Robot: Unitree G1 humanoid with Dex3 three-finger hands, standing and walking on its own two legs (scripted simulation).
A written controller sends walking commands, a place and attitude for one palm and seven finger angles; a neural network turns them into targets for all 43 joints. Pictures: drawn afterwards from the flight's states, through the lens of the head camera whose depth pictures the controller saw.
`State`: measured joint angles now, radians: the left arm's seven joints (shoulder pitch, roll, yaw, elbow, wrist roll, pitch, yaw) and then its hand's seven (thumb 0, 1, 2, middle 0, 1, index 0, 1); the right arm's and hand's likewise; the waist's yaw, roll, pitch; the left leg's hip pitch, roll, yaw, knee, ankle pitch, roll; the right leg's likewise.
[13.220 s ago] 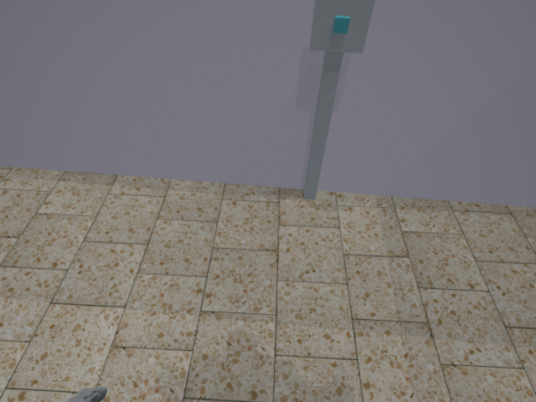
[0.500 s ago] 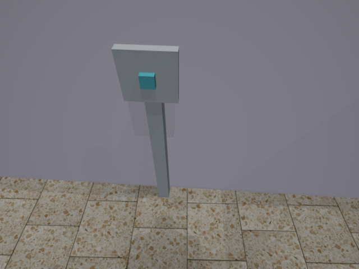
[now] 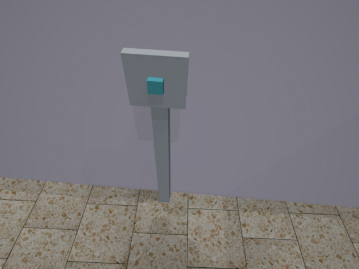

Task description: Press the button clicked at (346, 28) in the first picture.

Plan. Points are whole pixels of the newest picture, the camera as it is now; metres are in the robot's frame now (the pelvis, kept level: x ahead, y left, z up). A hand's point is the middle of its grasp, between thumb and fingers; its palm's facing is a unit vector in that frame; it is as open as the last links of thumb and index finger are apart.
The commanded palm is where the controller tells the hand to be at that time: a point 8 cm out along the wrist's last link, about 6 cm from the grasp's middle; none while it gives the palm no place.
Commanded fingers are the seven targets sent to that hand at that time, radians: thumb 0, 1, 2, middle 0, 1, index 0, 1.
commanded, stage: shuffle to correct the standing spot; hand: left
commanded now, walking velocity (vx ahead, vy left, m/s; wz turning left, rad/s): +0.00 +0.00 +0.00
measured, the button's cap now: (155, 85) +0.57 +0.11 +0.10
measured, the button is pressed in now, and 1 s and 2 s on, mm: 0 0 0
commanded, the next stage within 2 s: come to a stop and stand still in 0.40 s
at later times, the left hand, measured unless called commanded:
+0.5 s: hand out of the picture +0.00 +0.12 -0.18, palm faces +0.05 -0.99 -0.16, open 7.3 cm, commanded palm none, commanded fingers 0.00 0.90 0.90 -0.20 -0.30 -0.20 -0.30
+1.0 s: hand out of the picture +0.15 +0.11 -0.17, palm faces +0.01 -0.96 -0.28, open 7.3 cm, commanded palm none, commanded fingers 0.00 0.90 0.90 -0.20 -0.30 -0.20 -0.30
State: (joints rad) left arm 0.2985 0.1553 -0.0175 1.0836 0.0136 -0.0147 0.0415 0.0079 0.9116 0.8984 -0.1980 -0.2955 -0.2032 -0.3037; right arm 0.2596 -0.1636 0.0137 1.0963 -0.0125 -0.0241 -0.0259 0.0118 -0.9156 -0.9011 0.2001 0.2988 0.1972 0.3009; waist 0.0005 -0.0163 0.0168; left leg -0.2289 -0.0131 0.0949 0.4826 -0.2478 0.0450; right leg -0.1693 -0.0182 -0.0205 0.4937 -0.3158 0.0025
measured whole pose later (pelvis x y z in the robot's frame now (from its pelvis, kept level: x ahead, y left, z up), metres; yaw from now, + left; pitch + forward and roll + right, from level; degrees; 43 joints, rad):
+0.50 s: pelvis +0.06 -0.03 -0.01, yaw +0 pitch +2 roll +0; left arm 0.42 0.14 0.02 1.09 0.04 -0.04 0.03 0.01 0.91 0.90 -0.20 -0.30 -0.20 -0.30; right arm 0.24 -0.15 -0.03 1.08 -0.02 0.00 -0.02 0.01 -0.92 -0.90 0.20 0.30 0.20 0.30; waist 0.02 -0.02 0.02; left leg -0.45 0.04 0.11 0.90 -0.46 0.04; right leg -0.11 0.03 -0.06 0.47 -0.39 -0.06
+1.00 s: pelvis +0.08 -0.08 -0.01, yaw -1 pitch +0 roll +1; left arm 0.22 0.18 0.03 0.97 0.03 -0.01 0.04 0.01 0.93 0.90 -0.20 -0.30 -0.20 -0.30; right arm 0.19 -0.19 -0.06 1.01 -0.02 0.04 -0.02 0.00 -0.92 -0.90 0.20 0.30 0.20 0.30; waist 0.00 0.03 0.04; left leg -0.39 0.03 0.06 0.79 -0.46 -0.01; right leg -0.32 -0.06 -0.06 0.64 -0.32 -0.01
